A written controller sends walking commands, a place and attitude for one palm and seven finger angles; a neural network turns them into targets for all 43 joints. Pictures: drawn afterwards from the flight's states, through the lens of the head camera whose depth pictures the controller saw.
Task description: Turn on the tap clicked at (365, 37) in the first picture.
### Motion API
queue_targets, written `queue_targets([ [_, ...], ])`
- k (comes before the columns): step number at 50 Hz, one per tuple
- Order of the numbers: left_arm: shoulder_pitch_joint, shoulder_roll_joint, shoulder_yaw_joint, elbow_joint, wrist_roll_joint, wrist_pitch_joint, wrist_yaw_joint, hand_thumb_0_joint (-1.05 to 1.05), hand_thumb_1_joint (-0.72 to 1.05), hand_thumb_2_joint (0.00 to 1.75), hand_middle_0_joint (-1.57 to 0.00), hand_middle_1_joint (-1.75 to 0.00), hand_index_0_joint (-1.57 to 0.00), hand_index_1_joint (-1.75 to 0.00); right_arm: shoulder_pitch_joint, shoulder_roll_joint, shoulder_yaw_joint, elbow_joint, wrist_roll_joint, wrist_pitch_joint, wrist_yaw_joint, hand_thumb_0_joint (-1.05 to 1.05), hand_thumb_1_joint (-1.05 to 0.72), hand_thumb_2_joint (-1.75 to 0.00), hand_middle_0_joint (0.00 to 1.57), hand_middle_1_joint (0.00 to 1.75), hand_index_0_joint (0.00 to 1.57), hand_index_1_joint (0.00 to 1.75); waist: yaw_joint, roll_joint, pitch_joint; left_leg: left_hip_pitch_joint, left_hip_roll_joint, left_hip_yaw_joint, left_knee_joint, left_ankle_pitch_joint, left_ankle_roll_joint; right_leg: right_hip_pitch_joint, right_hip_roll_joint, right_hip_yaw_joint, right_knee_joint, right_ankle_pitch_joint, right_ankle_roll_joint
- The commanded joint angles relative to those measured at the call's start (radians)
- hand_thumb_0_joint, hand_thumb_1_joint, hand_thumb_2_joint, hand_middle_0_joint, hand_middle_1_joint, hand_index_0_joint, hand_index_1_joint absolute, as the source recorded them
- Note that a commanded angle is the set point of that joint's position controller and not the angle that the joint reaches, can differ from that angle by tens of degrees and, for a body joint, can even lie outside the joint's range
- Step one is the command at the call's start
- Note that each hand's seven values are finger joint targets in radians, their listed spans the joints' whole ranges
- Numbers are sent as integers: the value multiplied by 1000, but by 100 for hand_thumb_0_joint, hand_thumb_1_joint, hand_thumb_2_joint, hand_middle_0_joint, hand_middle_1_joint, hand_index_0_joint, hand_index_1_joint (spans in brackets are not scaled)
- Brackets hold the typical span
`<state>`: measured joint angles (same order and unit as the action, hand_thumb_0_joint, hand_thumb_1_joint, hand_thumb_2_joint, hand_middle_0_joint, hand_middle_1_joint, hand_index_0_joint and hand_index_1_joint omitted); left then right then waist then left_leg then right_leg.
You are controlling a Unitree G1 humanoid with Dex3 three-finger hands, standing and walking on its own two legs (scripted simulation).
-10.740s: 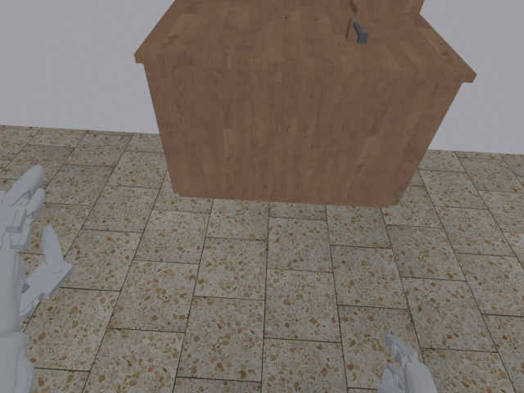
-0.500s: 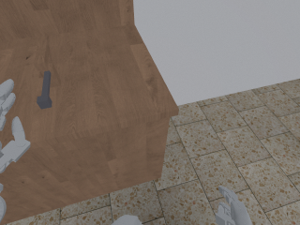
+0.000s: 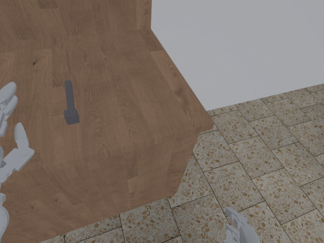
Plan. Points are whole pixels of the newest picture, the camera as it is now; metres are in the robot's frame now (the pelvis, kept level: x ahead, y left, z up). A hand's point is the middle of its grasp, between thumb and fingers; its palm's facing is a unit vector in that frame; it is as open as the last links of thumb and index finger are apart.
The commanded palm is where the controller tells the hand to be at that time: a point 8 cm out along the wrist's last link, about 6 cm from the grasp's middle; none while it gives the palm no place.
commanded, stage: come to a stop and stand still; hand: left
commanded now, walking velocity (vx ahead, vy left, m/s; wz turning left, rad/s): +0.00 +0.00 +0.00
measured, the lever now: (71, 116) +0.37 +0.26 +0.09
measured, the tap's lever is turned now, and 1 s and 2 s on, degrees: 0 0 0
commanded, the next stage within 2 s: look again from close up in 0.28 s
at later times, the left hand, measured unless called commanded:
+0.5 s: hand (30, 159) +0.21 +0.25 +0.17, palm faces +0.46 -0.83 -0.32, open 7.4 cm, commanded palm +0.16 +0.28 +0.18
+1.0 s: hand (60, 149) +0.24 +0.21 +0.16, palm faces +0.39 -0.84 -0.38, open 7.4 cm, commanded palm +0.18 +0.25 +0.18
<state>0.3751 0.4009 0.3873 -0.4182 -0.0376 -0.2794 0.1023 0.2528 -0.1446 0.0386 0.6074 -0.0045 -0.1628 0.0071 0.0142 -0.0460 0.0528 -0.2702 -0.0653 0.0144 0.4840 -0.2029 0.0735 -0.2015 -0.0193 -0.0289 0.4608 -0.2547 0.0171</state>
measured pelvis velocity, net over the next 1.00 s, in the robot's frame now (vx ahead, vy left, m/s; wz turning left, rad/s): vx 0.03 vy -0.03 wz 0.02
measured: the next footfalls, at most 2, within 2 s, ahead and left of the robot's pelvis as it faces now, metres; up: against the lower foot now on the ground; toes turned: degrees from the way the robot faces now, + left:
none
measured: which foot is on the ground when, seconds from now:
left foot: down 0.00-1.00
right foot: down 0.00-1.00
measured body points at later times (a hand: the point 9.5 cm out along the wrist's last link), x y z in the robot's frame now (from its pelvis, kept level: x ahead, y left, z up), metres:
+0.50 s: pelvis +0.00 -0.01 +0.01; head +0.00 +0.01 +0.46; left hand +0.18 +0.29 +0.18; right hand +0.19 -0.22 -0.06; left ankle +0.03 +0.07 -0.74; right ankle +0.00 -0.13 -0.74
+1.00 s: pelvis +0.03 -0.03 +0.01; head +0.05 -0.03 +0.45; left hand +0.21 +0.26 +0.18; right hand +0.22 -0.27 -0.07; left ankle +0.03 +0.07 -0.74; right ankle +0.00 -0.13 -0.74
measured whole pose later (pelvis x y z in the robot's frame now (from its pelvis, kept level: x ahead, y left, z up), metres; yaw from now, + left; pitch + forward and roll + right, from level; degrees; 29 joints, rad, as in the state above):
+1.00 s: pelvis +0.03 -0.03 +0.01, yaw +1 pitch +0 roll -1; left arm 0.46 0.34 0.33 -0.45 -0.06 -0.17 0.12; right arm 0.17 -0.22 -0.01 0.58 0.01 -0.08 -0.04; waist 0.01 0.02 0.04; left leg -0.23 -0.02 -0.03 0.45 -0.22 0.03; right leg -0.13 0.05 -0.03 0.37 -0.24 -0.03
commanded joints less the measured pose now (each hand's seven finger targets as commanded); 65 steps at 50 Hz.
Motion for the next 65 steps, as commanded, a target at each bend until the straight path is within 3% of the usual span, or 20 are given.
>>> queue_targets([
  [1,-82,122,81,-242,-6,-61,9,0,90,90,-20,-30,-20,-30,-113,-182,-77,-156,7,-70,-3,0,-90,-90,20,30,20,30,4,125,-239,125,166,-162,-117,322,-110,87,0,4,-18,136,-41],
  [6,-25,90,47,-253,-5,-31,5,0,90,90,-20,-30,-20,-30,-120,-182,-75,-153,4,-48,-4,0,-90,-90,20,30,20,30,2,199,-199,114,196,-209,-212,162,-142,21,18,3,23,-6,-34],
  [8,-35,127,86,-262,0,-23,14,0,90,90,-20,-30,-20,-30,-144,-172,-69,-161,4,-39,-15,0,-90,-90,20,30,20,30,9,189,-168,85,208,-215,-246,41,-132,20,16,10,24,-22,-31],
  [12,-52,119,83,-224,3,-15,21,0,90,90,-20,-30,-20,-30,-143,-172,-66,-168,5,-24,-28,0,-90,-90,20,30,20,30,8,121,-133,-2,183,-194,-253,-112,-112,90,3,26,-59,9,-34],
  [13,-57,144,110,-231,6,-13,23,0,90,90,-20,-30,-20,-30,-155,-171,-65,-172,6,-22,-32,0,-90,-90,20,30,20,30,10,144,-133,-4,177,-179,-260,-140,-109,98,6,28,-63,10,-32],
  [19,-138,70,17,-199,23,-11,19,0,90,90,-20,-30,-20,-30,-145,-180,-64,-171,8,-27,-37,0,-90,-90,20,30,20,30,4,176,-91,-59,159,-181,-287,-264,-80,116,19,35,-77,15,-30],
  [26,-101,84,28,-180,17,1,24,0,90,90,-20,-30,-20,-30,-147,-183,-67,-172,7,-24,-38,0,-90,-90,20,30,20,30,8,79,-123,18,102,-109,-161,-72,-63,87,-17,77,-170,57,-44],
  [33,-33,134,89,-211,-10,16,22,0,90,90,-20,-30,-20,-30,-169,-177,-65,-176,11,-6,-45,0,-90,-90,20,30,20,30,10,98,-155,91,86,-82,-102,125,-64,78,-25,81,-171,182,-44],
  [39,15,107,68,-232,-24,31,21,0,90,90,-20,-30,-20,-30,-160,-182,-70,-181,17,10,-46,0,-90,-90,20,30,20,30,7,75,-201,129,94,-73,-64,288,-56,125,-32,63,-133,330,-35],
  [48,47,136,92,-237,-26,48,38,0,90,90,-20,-30,-20,-30,-166,-181,-78,-183,21,31,-54,0,-90,-90,20,30,20,30,7,53,-202,145,96,-58,-18,350,-53,104,-62,77,-117,453,-30],
  [52,28,115,70,-243,-31,51,35,0,90,90,-20,-30,-20,-30,-156,-179,-79,-191,22,41,-56,0,-90,-90,20,30,20,30,1,45,-189,145,96,-68,-44,294,-51,93,-48,69,-129,346,-27],
  [53,37,132,88,-242,-29,55,37,0,90,90,-20,-30,-20,-30,-167,-177,-77,-186,21,41,-59,0,-90,-90,20,30,20,30,5,63,-191,162,101,-67,-52,288,-50,75,-42,69,-132,330,-26],
  [54,-997,901,622,-518,114,-54,29,0,90,90,-20,-30,-20,-30,-29,-207,-93,-188,-11,-7,-52,0,-90,-90,20,30,20,30,24,-135,-19,-27,95,-16,78,248,-36,-54,-70,122,-236,504,81],
  [55,-441,325,252,83,39,-8,-6,0,90,90,-20,-30,-20,-30,-100,-102,-41,-137,12,-14,-46,0,-90,-90,20,30,20,30,14,-117,-214,79,31,-38,14,297,-37,48,-122,120,-104,496,-52],
  [56,-171,235,196,25,6,-15,-1,0,90,90,-20,-30,-20,-30,-109,-168,-93,-185,7,-26,-47,0,-90,-90,20,30,20,30,54,-30,-165,102,84,-57,24,303,-53,68,-110,207,-124,596,-18],
  [57,-110,119,83,25,-11,-3,-2,0,90,90,-20,-30,-20,-30,-84,-190,-94,-172,19,-26,-39,0,-90,-90,20,30,20,30,33,59,-223,106,91,-70,-23,319,-46,154,-107,159,-72,512,-34],
  [58,-61,18,-14,-28,-26,-6,-12,0,90,90,-20,-30,-20,-30,-120,-183,-97,-175,33,-32,-24,0,-90,-90,20,30,20,30,27,228,-277,173,109,-67,-29,391,-31,129,-86,129,-28,426,-33],
  [60,-48,57,-31,-201,-18,-11,-10,0,90,90,-20,-30,-20,-30,-109,-206,-102,-186,23,-32,3,0,-90,-90,20,30,20,30,29,229,-282,163,150,-106,-30,423,-26,98,-61,102,-23,294,-20],
  [62,0,77,-33,-270,-14,-10,-2,0,90,90,-20,-30,-20,-30,-130,-196,-91,-202,18,-34,7,0,-90,-90,20,30,20,30,31,144,-244,100,161,-134,-73,319,-29,96,-45,81,-31,190,-30],
  [65,18,154,73,-253,-14,-6,19,0,90,90,-20,-30,-20,-30,-148,-194,-81,-212,14,-26,-13,0,-90,-90,20,30,20,30,23,27,-174,10,155,-156,-127,104,-39,85,-35,61,-54,71,-36],
])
